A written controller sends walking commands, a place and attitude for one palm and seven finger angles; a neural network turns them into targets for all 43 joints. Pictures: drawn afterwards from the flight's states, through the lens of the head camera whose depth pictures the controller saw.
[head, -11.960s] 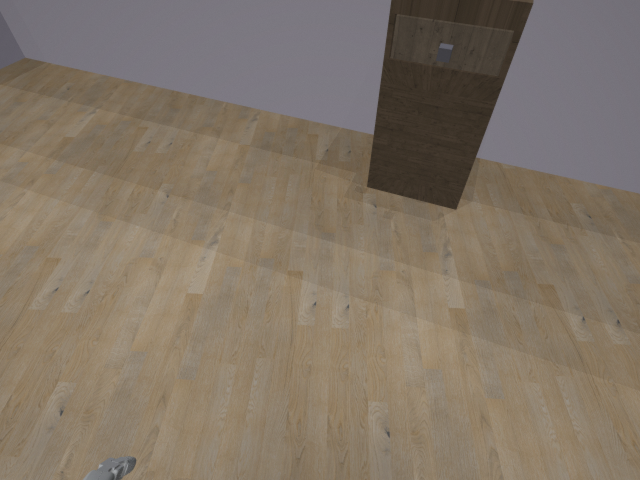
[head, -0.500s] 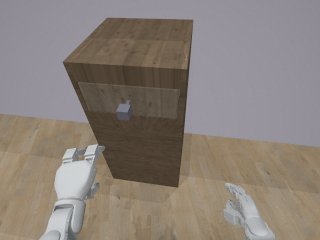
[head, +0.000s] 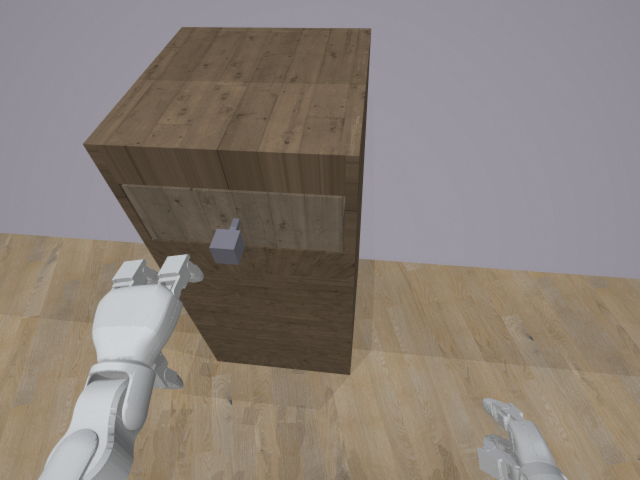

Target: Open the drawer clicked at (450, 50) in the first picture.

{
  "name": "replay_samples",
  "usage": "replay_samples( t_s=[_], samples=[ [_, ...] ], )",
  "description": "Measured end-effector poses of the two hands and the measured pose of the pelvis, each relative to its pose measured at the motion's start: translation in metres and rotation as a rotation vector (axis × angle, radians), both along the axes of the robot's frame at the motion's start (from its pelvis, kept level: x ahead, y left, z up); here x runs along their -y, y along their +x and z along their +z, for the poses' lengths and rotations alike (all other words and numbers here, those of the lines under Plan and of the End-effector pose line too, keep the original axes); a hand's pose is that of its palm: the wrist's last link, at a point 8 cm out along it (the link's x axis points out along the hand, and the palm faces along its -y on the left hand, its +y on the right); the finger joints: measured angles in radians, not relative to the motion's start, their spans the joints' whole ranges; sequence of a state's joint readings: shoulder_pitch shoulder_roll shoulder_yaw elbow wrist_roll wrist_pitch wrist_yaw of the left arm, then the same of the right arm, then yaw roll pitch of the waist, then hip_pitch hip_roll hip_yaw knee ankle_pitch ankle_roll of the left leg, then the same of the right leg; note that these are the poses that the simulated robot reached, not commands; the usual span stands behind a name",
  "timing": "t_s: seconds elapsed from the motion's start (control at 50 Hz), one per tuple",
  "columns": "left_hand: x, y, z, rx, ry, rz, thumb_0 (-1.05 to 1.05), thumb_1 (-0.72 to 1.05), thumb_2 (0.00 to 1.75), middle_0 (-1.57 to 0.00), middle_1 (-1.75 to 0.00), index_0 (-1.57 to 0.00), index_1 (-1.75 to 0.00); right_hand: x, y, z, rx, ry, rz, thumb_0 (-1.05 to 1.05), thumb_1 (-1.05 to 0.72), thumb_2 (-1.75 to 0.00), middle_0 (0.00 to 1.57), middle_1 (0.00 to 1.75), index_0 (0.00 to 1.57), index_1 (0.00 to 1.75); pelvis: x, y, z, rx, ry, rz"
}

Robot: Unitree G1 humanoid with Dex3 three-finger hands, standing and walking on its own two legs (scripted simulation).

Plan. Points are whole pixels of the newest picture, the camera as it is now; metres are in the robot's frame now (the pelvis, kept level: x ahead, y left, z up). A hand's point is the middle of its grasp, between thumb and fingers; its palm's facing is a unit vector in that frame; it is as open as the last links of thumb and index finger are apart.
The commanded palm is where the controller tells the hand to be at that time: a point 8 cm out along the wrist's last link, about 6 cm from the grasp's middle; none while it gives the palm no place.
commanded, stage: raise the hand with hooked fingers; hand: left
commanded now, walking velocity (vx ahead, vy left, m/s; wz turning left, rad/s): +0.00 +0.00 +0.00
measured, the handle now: (231, 237) +0.49 +0.23 -0.04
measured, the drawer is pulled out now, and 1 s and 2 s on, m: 0.00 0.00 0.00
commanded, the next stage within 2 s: move the hooked fingers above the handle in 0.68 s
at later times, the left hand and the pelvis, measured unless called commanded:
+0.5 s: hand (169, 306) +0.29 +0.22 +0.07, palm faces -0.04 -0.11 -0.99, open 13.9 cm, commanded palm +0.26 +0.23 +0.15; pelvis -0.01 -0.01 +0.01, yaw +0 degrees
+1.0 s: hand (171, 300) +0.30 +0.23 +0.07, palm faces +0.00 -0.08 -1.00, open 13.8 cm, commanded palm +0.28 +0.24 +0.14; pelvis -0.02 -0.01 +0.01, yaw +1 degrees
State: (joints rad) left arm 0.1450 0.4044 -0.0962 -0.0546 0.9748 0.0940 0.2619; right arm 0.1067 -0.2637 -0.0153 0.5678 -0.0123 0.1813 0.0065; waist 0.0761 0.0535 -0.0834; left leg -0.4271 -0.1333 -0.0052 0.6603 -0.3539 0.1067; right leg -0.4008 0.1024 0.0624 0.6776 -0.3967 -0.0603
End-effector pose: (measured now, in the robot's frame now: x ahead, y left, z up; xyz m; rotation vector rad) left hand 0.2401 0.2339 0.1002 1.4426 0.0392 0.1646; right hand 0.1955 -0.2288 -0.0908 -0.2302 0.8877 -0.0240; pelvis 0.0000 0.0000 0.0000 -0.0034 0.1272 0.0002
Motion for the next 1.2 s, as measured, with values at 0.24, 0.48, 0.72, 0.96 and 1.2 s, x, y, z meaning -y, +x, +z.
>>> replay_samples(
  t_s=[0.24, 0.48, 0.72, 0.96, 1.2],
  samples=[
    [-0.009, 0.033, 0.044, 0.007, 0.051, -0.002, 0.0, -0.48, 0.31, -0.32, -1.19, -0.32, -1.19, -0.016, 0.012, 0.014, 0.035, 0.046, 0.028, 0.01, -0.91, -0.9, 0.2, 0.3, 0.2, 0.3, 0.005, -0.004, 0.009, 0.047, 0.001, 0.013],
    [0.004, 0.03, 0.031, -0.121, 0.004, -0.111, 0.0, -0.49, 0.3, -0.32, -1.2, -0.32, -1.2, -0.002, -0.03, 0.007, -0.047, 0.022, -0.004, 0.01, -0.91, -0.9, 0.2, 0.3, 0.21, 0.3, 0.007, -0.014, 0.013, 0.059, -0.001, 0.005],
    [-0.012, 0.02, 0.045, 0.02, 0.051, -0.047, 0.0, -0.49, 0.3, -0.32, -1.2, -0.32, -1.2, 0.001, -0.045, -0.007, -0.094, 0.028, -0.025, 0.01, -0.91, -0.9, 0.2, 0.3, 0.2, 0.3, 0.005, -0.023, 0.01, 0.045, 0.001, 0.014],
    [0.004, 0.03, 0.021, -0.096, 0.029, -0.133, 0.0, -0.49, 0.3, -0.32, -1.2, -0.32, -1.2, -0.005, -0.029, 0.006, -0.033, 0.009, -0.007, 0.01, -0.91, -0.9, 0.2, 0.3, 0.21, 0.3, 0.006, -0.02, 0.01, 0.052, -0.001, 0.019],
    [-0.006, 0.064, 0.027, -0.045, 0.047, -0.059, 0.0, -0.49, 0.3, -0.32, -1.2, -0.32, -1.2, -0.001, -0.039, -0.011, -0.105, 0.023, -0.04, 0.01, -0.91, -0.9, 0.2, 0.3, 0.2, 0.3, 0.002, -0.014, 0.006, -0.002, -0.004, 0.026]
  ],
)
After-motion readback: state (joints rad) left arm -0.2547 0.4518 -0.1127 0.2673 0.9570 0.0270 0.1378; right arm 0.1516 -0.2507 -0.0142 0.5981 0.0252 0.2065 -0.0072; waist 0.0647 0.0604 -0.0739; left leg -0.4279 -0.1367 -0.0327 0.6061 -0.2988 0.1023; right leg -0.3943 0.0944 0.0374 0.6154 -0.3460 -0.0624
